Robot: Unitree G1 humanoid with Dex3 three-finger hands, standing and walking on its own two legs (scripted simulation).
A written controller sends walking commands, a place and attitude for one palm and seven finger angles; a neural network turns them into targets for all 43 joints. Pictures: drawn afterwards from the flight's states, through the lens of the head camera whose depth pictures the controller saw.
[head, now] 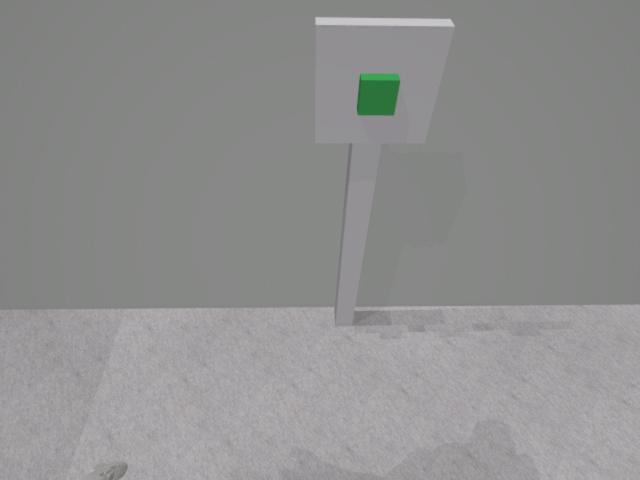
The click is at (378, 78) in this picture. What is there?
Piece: button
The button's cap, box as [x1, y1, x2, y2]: [357, 73, 399, 114]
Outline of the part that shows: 360,73 357,101 358,114 393,114 399,84 398,75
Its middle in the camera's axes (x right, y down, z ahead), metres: +0.10 -0.25 +0.66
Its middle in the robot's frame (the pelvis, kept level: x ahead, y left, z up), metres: +0.69 -0.05 +0.14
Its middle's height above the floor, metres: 0.91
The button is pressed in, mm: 0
